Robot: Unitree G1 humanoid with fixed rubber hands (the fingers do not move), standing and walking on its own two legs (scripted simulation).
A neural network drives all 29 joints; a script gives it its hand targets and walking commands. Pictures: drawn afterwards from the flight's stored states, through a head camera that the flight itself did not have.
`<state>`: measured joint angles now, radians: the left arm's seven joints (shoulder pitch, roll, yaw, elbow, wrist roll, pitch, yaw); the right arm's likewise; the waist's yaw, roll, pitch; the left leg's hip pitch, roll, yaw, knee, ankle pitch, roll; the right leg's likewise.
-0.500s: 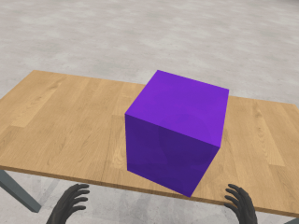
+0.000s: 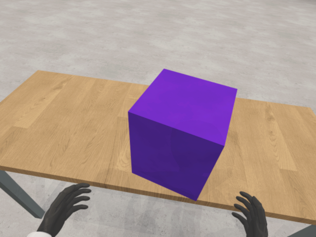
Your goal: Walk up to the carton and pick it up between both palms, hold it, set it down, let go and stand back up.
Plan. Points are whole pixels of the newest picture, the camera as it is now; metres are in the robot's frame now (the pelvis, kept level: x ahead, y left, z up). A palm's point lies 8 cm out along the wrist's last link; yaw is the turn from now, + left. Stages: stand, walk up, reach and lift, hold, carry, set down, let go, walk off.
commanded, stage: reach and lift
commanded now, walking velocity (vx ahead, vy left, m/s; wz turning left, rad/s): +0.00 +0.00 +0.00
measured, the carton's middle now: (179, 134) +0.41 -0.06 +0.05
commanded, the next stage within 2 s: none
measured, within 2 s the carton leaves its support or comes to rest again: neither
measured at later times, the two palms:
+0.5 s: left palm (72, 171) +0.27 +0.20 +0.07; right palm (262, 200) +0.21 -0.23 +0.07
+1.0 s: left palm (86, 135) +0.34 +0.18 +0.12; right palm (274, 174) +0.25 -0.25 +0.12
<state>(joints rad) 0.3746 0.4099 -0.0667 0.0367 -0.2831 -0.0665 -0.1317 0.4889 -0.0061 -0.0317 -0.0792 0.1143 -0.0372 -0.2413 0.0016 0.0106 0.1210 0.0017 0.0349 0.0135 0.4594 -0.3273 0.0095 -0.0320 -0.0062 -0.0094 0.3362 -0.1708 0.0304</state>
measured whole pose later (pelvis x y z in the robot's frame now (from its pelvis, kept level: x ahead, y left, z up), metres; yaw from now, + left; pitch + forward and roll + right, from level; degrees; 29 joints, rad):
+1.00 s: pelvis +0.01 +0.00 +0.01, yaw -2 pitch -3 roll -2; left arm -0.18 0.37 0.09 -0.08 -0.24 0.53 -0.13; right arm 0.02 -0.21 -0.09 -0.25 0.30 0.43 -0.27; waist -0.10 -0.01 0.08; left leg -0.03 0.03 0.04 0.37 -0.29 0.01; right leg -0.07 0.00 0.04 0.26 -0.13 0.04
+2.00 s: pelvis -0.01 +0.00 +0.01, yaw +0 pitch +0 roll -2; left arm -1.00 0.43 -0.02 0.78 -0.21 0.50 -0.10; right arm -0.80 -0.23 -0.08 0.58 0.35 0.40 -0.23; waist -0.24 -0.03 -0.01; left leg -0.14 0.02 0.01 0.38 -0.25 0.01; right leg -0.16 -0.01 0.01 0.25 -0.09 0.04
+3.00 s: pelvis -0.01 -0.01 +0.00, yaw +0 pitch +12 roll -2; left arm -1.06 0.32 -0.07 1.40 -0.19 -0.07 -0.04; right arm -0.84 -0.08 -0.09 1.10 0.23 -0.07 -0.26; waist -0.25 0.00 -0.14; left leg -0.43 0.04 -0.01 0.51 -0.28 -0.01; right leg -0.45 0.00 -0.01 0.37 -0.12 0.02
